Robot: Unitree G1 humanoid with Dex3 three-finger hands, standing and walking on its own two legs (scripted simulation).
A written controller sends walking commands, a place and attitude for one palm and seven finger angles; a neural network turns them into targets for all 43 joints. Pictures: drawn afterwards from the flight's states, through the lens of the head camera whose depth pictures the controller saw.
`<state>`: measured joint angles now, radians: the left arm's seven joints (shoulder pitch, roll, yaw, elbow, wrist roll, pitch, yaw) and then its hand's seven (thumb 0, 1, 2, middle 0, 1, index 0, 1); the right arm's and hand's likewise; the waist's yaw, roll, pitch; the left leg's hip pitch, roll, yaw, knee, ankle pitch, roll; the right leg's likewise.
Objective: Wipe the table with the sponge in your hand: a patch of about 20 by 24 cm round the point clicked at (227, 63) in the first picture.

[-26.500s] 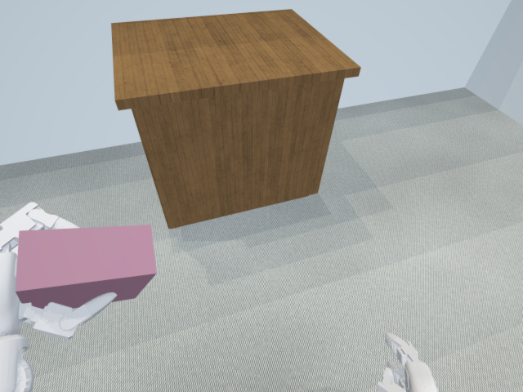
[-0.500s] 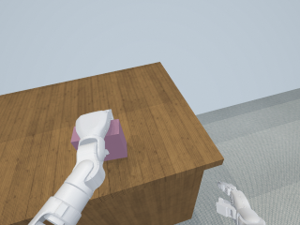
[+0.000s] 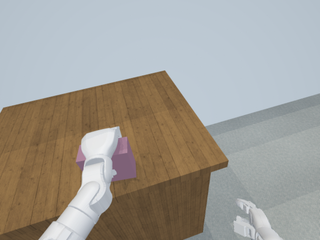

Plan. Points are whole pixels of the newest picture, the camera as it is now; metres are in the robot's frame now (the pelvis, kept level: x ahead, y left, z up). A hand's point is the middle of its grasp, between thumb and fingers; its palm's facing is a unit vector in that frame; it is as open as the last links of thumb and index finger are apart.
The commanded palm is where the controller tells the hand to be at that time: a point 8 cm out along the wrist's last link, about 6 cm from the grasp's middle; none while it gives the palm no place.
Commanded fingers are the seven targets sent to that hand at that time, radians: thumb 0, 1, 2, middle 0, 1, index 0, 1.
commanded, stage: wipe back along the third lane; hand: left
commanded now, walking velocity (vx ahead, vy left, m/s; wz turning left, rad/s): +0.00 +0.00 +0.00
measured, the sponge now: (111, 165) +0.31 +0.19 +0.03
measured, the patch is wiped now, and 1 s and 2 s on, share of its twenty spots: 0.95 0.95 0.95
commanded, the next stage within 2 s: slide back across to the middle lane in 0.08 s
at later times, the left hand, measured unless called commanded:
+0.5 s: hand (105, 160) +0.29 +0.18 +0.08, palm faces +0.06 -0.15 -0.99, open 9.8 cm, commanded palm +0.25 +0.20 +0.14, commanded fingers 0.00 0.10 1.30 -1.20 -1.60 -1.20 -1.60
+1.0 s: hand (76, 170) +0.26 +0.25 +0.08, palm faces -0.02 -0.11 -0.99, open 9.8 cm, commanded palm +0.24 +0.26 +0.13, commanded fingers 0.00 0.10 1.30 -1.20 -1.60 -1.20 -1.60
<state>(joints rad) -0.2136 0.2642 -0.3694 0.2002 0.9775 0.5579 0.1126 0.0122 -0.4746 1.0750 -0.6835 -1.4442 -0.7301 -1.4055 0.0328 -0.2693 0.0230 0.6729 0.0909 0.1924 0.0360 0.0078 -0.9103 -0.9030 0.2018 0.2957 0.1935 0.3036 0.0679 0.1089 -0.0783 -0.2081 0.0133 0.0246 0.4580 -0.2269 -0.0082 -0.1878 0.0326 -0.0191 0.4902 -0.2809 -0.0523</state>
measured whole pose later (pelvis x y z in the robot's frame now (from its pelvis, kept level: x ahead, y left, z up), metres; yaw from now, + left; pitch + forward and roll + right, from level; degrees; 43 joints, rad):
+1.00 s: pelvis +0.00 -0.01 +0.00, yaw +0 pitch -3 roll +1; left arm 0.02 0.43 -0.14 0.00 0.91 0.40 0.00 -0.01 -0.50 1.07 -0.71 -1.41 -0.77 -1.35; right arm 0.04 -0.29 0.02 0.69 0.06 0.10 -0.04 0.01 -0.91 -0.90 0.20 0.30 0.19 0.30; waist 0.09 0.11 -0.02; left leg -0.17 0.03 0.02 0.45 -0.23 -0.01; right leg -0.14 0.05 -0.02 0.46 -0.27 -0.07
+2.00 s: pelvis -0.01 +0.00 +0.00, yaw +1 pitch +4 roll +0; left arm -0.53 0.46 -0.09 0.70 0.97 0.18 0.05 0.01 -0.54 1.09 -0.76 -1.35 -0.82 -1.32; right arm 0.18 -0.29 0.00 0.73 0.08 0.11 -0.06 0.01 -0.91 -0.90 0.20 0.30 0.20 0.30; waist 0.03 0.09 -0.06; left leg -0.35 0.02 -0.01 0.49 -0.21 0.00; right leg -0.31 0.05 -0.04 0.48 -0.24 -0.05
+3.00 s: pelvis +0.01 +0.03 +0.00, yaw +0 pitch +7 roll -1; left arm -0.62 0.60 0.04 0.87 1.02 0.12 0.06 0.00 -0.53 1.10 -0.74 -1.38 -0.78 -1.36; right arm 0.23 -0.29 -0.01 0.72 0.08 0.14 -0.04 0.00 -0.91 -0.90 0.21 0.30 0.20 0.30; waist -0.02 0.06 -0.07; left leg -0.38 0.00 0.02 0.50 -0.24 0.03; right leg -0.32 0.03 -0.01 0.44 -0.24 -0.01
